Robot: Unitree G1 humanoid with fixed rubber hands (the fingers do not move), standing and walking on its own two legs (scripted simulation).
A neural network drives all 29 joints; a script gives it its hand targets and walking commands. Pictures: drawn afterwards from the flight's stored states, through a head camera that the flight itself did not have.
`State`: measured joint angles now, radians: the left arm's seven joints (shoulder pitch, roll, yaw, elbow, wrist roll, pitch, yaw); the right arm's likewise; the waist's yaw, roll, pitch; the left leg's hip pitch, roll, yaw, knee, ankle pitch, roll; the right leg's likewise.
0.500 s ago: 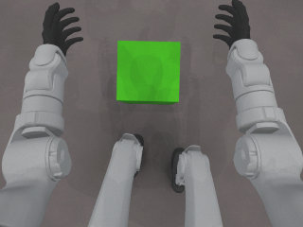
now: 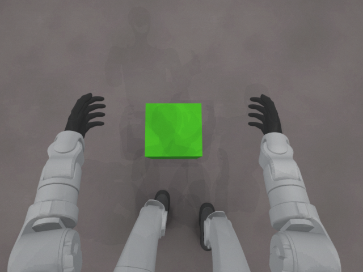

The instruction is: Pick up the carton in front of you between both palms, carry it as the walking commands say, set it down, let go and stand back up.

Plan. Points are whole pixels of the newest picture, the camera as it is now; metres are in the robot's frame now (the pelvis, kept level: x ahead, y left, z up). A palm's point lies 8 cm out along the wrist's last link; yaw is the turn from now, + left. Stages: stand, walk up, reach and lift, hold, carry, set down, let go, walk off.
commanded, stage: let go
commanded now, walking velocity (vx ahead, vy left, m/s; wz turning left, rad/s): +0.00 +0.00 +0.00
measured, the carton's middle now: (174, 134) +0.45 +0.07 -0.57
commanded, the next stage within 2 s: stand in 1.04 s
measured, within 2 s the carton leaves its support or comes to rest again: neither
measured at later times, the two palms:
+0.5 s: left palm (53, 215) +0.22 +0.22 +0.00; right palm (341, 214) +0.27 -0.23 -0.01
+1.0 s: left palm (54, 224) +0.21 +0.21 +0.02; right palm out of the picture +0.23 -0.25 +0.01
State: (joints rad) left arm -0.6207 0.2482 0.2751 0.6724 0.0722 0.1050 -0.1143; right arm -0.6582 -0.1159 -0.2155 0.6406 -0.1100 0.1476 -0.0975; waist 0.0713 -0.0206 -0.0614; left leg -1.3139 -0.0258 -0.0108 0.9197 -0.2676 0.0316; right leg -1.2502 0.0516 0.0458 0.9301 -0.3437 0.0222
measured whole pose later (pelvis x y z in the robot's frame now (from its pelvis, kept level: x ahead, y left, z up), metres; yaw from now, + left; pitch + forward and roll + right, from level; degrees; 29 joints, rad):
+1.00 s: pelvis +0.06 -0.03 +0.08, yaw +3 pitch -5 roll +1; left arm 0.22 0.22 0.04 0.39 0.03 0.19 -0.05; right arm 0.22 -0.21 -0.03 0.45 0.01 0.10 0.04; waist 0.00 -0.02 0.11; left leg -0.13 -0.03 -0.04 0.46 -0.25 0.00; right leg -0.07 0.04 0.03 0.48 -0.33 -0.03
